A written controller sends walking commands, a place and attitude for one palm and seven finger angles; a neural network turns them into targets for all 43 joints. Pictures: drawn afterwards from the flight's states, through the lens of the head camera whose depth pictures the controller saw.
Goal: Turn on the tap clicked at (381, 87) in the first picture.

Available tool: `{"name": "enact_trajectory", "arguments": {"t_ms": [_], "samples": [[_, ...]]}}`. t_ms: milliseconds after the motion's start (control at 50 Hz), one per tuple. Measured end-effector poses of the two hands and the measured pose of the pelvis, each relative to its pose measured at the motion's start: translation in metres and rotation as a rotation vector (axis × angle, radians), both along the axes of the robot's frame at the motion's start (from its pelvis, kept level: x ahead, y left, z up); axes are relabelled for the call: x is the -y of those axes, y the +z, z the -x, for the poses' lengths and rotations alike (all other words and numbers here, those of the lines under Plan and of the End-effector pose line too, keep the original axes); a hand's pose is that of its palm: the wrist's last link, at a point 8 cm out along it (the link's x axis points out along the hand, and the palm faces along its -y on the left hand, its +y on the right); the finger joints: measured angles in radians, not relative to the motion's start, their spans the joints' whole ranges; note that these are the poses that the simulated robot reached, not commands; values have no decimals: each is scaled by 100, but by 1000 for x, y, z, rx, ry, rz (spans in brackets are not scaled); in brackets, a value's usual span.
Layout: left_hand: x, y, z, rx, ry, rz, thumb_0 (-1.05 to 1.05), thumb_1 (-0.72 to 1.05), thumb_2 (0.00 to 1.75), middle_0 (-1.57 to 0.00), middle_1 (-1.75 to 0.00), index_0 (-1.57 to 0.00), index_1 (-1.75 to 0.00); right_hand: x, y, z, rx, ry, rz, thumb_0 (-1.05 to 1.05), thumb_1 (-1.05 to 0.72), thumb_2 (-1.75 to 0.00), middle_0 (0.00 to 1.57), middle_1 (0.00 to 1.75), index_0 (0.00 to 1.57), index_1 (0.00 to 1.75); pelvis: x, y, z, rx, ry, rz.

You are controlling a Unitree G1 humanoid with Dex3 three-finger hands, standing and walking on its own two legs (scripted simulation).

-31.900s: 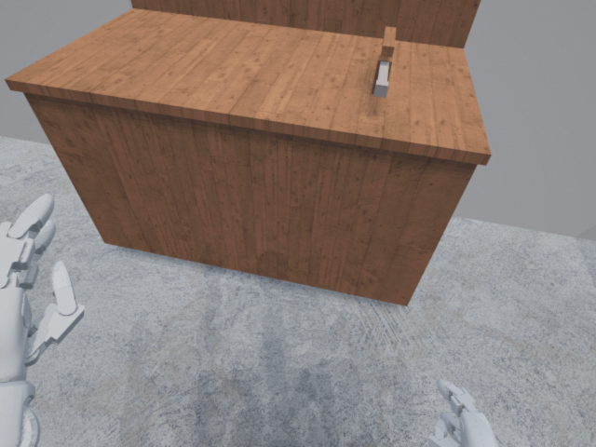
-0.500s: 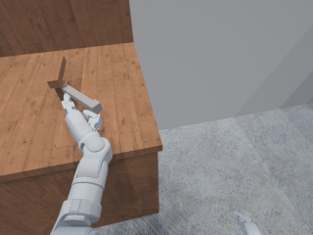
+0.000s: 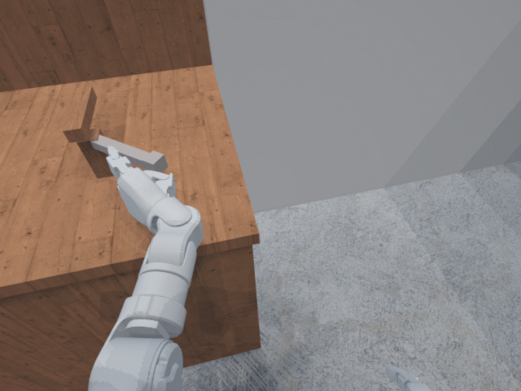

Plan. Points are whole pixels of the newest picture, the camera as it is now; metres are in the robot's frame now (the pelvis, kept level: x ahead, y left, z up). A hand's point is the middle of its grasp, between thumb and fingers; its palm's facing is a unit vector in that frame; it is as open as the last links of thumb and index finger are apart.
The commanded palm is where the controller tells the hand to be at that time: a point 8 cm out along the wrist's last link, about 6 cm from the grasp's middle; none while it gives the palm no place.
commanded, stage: push the lever round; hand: left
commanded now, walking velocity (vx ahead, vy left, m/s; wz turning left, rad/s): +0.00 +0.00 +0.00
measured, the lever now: (155, 163) +0.45 +0.20 +0.12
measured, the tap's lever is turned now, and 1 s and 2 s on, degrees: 50 75 76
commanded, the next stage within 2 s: lift the hand up off the lever in 0.76 s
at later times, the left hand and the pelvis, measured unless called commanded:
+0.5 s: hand (190, 162) +0.46 +0.14 +0.12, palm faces +0.78 -0.61 -0.14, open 7.7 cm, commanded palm +0.41 +0.17 +0.12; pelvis +0.00 -0.01 -0.01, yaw +0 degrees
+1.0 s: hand (190, 153) +0.48 +0.14 +0.12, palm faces +0.78 -0.62 -0.13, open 7.9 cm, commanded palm +0.43 +0.17 +0.13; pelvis +0.01 -0.01 -0.01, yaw +0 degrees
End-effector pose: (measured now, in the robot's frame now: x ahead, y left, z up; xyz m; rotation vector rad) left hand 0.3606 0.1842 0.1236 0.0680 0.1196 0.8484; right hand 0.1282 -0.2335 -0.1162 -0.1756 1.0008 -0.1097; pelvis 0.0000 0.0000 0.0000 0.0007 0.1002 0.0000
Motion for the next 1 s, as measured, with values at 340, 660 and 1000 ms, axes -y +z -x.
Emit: {"name": "enact_trajectory", "arguments": {"t_ms": [340, 660, 1000], "samples": [[22, 2, -28, -40, 56, -10, 2, 94, 92, -15, -15, -15, -15, 15, -13, 21, -56, -5, 2, 1, -90, -90, 20, 30, 20, 30, 11, -6, 3, -56, 6, -6], [26, 2, -50, -46, 60, -13, 2, 91, 91, -15, -15, -14, -14, 30, -18, 46, -127, -50, 10, 1, -90, -90, 20, 30, 20, 30, 16, -6, -7, -85, -1, -14], [23, 4, -63, -42, 57, 11, 3, 89, 90, -15, -15, -15, -15, 28, -17, 52, -134, -60, 13, 1, -90, -90, 20, 30, 20, 30, 13, -6, -8, -101, -6, -11]]}}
